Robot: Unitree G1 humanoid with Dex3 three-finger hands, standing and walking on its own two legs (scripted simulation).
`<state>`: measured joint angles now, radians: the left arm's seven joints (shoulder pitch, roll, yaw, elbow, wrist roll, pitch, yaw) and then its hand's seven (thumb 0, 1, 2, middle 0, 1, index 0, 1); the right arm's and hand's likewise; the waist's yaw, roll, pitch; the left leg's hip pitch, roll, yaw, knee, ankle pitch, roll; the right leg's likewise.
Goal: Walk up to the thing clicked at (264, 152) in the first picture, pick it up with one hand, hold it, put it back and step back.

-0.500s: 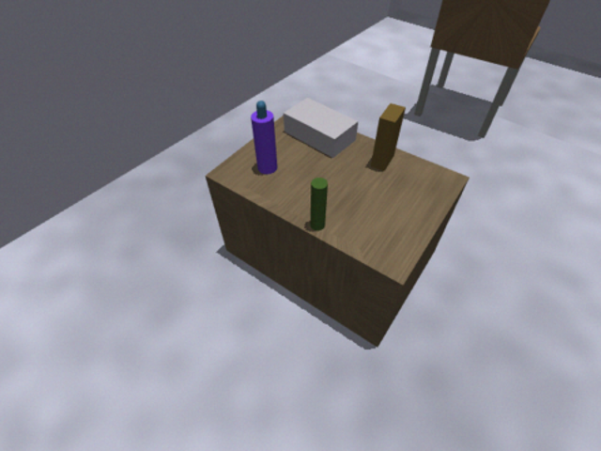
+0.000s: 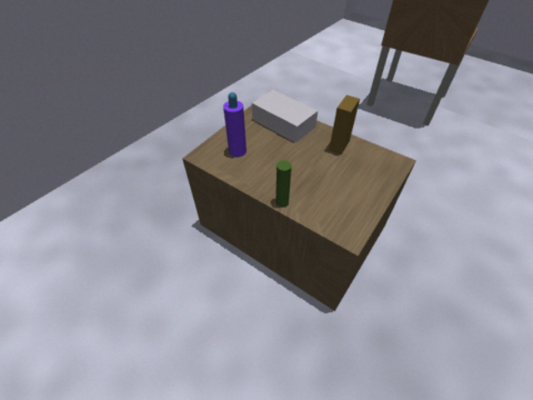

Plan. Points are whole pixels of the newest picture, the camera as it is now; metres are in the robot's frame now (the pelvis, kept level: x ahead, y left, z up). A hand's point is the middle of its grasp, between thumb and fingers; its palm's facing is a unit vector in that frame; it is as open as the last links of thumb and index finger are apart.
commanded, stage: stand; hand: left
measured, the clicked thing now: (235, 124) +1.00 +0.15 -0.23
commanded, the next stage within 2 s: walk up in 0.62 s
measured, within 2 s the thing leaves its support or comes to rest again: neither
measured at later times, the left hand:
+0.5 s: hand out of the picture +0.07 +0.26 -0.16, palm faces -0.02 -0.94 -0.34, open 7.4 cm
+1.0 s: hand out of the picture +0.13 +0.42 -0.17, palm faces -0.17 -0.85 -0.50, open 7.4 cm
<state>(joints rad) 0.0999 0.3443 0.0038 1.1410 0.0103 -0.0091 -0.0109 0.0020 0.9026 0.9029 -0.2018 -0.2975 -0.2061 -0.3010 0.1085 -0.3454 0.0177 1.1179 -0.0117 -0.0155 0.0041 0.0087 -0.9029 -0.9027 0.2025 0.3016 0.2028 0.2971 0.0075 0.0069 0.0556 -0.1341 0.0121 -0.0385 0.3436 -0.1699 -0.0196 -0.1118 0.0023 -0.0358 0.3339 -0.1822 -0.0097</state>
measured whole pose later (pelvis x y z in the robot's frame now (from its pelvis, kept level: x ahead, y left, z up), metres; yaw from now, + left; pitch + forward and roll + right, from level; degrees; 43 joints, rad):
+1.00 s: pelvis +0.09 +0.11 -0.03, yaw -9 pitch -1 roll +0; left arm 0.36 0.45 0.09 0.98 0.03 -0.03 0.03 0.00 0.90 0.90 -0.21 -0.30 -0.21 -0.30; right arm 0.18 -0.45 -0.14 0.84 -0.08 0.02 0.11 0.01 -0.91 -0.90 0.20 0.30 0.20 0.30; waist 0.01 0.01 0.11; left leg -0.40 0.05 -0.01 0.69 -0.26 -0.03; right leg -0.24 -0.09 0.18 0.75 -0.48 -0.01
